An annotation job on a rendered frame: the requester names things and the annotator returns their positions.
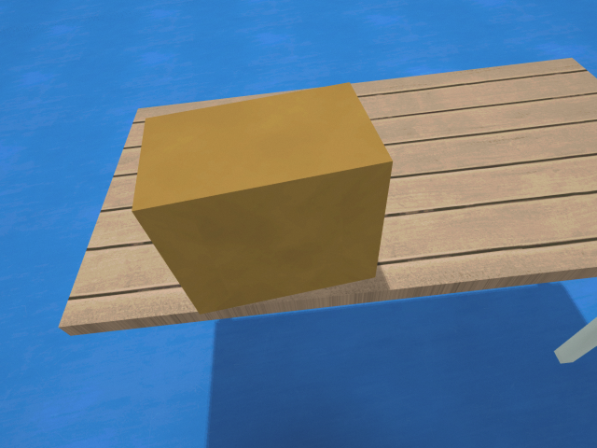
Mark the carton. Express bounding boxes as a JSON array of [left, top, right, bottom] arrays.
[[132, 82, 393, 315]]

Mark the table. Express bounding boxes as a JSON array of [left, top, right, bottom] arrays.
[[58, 58, 597, 364]]

